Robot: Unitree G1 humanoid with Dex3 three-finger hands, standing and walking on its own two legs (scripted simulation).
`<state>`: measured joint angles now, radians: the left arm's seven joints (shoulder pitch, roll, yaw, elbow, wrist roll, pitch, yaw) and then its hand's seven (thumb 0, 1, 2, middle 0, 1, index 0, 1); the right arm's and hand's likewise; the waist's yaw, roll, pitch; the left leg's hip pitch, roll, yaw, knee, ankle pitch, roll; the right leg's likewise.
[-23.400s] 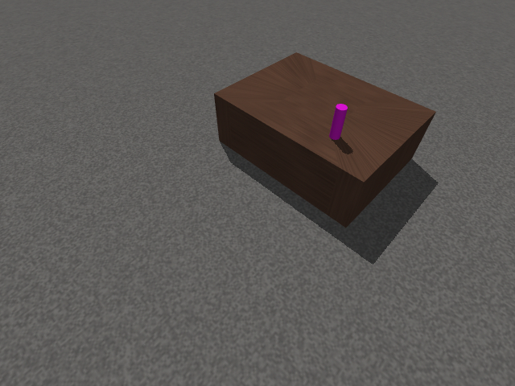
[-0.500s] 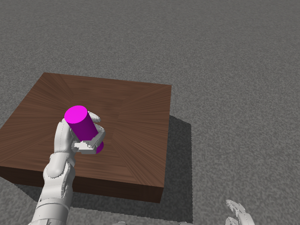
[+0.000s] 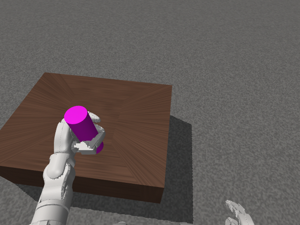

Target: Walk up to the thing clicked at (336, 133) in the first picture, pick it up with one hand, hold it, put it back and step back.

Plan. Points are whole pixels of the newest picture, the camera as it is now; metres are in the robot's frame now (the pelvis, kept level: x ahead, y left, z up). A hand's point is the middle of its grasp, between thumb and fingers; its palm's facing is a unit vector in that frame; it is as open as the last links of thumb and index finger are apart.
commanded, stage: hold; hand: left
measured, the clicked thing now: (86, 132) +0.33 +0.18 +0.07
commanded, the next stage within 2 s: crouch in 0.02 s
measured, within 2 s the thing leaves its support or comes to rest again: neither
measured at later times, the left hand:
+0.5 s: hand (97, 139) +0.36 +0.17 -0.01, palm faces +0.04 -1.00 +0.02, open 6.8 cm
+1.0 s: hand (108, 136) +0.45 +0.17 -0.15, palm faces +0.04 -1.00 -0.01, open 6.8 cm
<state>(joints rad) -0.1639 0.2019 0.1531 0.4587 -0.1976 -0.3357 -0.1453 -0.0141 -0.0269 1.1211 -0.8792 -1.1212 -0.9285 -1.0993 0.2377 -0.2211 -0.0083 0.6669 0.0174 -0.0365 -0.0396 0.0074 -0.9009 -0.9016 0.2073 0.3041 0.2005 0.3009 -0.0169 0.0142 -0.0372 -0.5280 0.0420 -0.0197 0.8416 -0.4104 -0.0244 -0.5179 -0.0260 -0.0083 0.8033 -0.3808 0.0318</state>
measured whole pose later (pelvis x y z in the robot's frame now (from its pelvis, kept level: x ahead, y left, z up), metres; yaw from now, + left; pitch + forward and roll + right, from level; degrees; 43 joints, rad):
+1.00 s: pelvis -0.05 +0.00 -0.16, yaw -2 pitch +30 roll -3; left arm -0.81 0.40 0.38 1.12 -0.08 -0.58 -0.17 -0.01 -0.03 1.12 -0.89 -1.11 -0.94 -1.08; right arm 0.27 -0.23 0.03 0.69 -0.06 -0.01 0.04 0.00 -0.90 -0.90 0.21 0.30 0.20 0.30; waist -0.15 0.02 -0.17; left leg -1.53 0.04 -0.07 1.61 -0.62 -0.02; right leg -1.50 -0.02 -0.01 1.55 -0.58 0.04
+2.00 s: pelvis -0.07 +0.00 -0.28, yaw -3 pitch +36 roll -5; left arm -1.03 0.53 0.40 1.17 0.00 -0.49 -0.14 -0.01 -0.02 1.12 -0.88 -1.12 -0.93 -1.09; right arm 0.23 -0.26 0.06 0.65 -0.08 0.02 0.05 0.00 -0.90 -0.90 0.21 0.30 0.20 0.30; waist -0.21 0.01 -0.15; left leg -1.97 0.02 -0.10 2.01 -0.68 -0.04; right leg -1.94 -0.02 -0.01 1.95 -0.64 0.04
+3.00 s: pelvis -0.08 +0.01 -0.34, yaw -4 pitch +35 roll -6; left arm -1.11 0.60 0.40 1.19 0.04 -0.45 -0.14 -0.01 -0.02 1.12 -0.88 -1.12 -0.93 -1.09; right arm 0.23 -0.28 0.10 0.63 -0.10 0.06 0.06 0.00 -0.89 -0.90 0.21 0.30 0.20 0.30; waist -0.25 0.02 -0.09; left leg -2.15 0.00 -0.13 2.21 -0.68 -0.04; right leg -2.10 -0.01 -0.02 2.13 -0.64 0.05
